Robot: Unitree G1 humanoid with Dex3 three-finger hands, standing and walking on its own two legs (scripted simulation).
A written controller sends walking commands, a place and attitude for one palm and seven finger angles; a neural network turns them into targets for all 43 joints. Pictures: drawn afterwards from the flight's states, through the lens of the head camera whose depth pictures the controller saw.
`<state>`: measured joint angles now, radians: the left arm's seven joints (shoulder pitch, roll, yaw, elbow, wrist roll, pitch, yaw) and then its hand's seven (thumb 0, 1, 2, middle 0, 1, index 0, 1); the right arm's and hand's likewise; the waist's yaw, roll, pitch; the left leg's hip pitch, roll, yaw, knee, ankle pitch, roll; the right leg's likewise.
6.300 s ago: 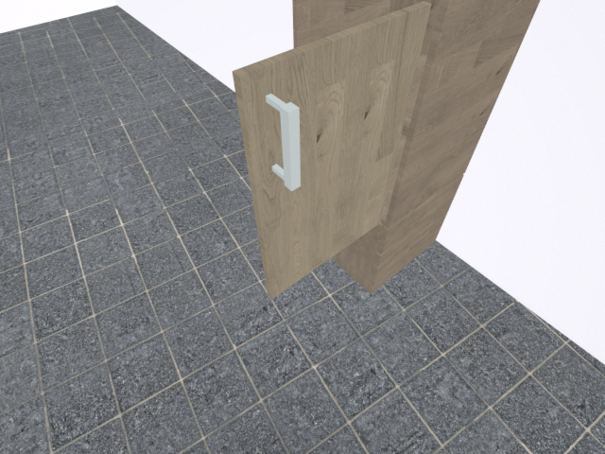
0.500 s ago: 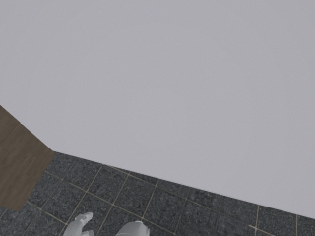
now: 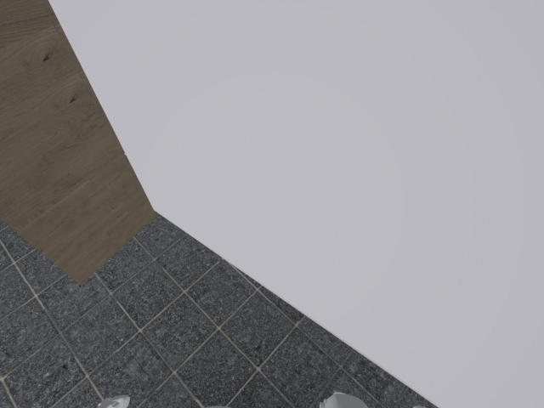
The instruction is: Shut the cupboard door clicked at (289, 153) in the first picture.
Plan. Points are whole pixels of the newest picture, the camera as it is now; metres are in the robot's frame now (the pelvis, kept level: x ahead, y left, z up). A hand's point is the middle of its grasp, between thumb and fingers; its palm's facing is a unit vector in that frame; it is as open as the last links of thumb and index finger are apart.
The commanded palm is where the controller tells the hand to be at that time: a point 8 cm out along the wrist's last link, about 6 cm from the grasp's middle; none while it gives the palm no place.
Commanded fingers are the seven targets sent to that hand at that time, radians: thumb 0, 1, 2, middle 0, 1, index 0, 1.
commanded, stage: turn to face it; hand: left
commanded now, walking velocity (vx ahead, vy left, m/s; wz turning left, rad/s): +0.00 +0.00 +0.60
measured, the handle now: out of the picture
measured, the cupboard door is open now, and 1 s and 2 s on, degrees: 90 90 90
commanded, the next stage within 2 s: take the last steps up to it in 1.52 s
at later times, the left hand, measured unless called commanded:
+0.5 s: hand out of the picture -0.01 +0.20 -0.18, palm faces +0.38 -0.89 -0.24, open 7.3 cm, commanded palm none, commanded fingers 0.00 0.90 0.90 -0.20 -0.30 -0.20 -0.30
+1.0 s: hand out of the picture -0.01 +0.15 -0.15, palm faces +0.60 -0.76 -0.25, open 7.4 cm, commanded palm none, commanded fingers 0.00 0.90 0.90 -0.20 -0.30 -0.20 -0.30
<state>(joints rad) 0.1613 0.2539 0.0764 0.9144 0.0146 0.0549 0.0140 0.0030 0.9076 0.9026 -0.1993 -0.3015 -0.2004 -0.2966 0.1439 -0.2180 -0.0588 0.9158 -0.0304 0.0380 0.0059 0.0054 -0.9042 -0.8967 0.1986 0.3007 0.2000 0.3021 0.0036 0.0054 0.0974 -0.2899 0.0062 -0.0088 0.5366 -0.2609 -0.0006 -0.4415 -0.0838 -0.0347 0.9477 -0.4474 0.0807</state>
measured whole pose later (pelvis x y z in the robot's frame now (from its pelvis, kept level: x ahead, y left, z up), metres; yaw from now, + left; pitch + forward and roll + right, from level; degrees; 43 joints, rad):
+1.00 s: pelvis +0.04 -0.04 +0.00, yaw +39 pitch +0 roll +2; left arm 0.19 0.16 0.03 0.90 0.03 0.00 0.03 0.00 0.90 0.90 -0.20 -0.30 -0.21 -0.30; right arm 0.15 -0.24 -0.09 0.95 -0.02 0.09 0.03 0.01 -0.91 -0.90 0.19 0.30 0.20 0.30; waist -0.03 0.01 0.11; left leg -0.45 0.02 0.05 0.98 -0.45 -0.07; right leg -0.19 -0.13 -0.19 0.54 -0.33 0.01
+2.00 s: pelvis +0.05 +0.03 +0.00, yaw +60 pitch +0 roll +1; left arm 0.28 0.21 0.07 1.08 0.03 0.03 -0.01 0.00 0.91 0.90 -0.20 -0.30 -0.20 -0.30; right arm 0.22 -0.18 -0.04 0.99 -0.03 -0.03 -0.01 0.00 -0.91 -0.90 0.20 0.30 0.20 0.30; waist 0.03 -0.04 0.06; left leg -0.20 -0.02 0.11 0.51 -0.31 0.06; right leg -0.42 -0.12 -0.08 1.11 -0.43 0.02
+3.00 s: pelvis +0.12 +0.38 +0.01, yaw +62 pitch +1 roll +1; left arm 0.22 0.16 0.06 1.06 0.03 -0.01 0.00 0.00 0.91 0.90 -0.20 -0.30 -0.20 -0.30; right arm 0.20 -0.17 -0.04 1.01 -0.03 -0.07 -0.02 -0.02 -0.95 -0.90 0.20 0.30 0.20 0.30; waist 0.03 -0.02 0.06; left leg -0.19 -0.01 0.20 0.40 -0.22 0.06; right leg -0.51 -0.10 -0.09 1.03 -0.33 0.00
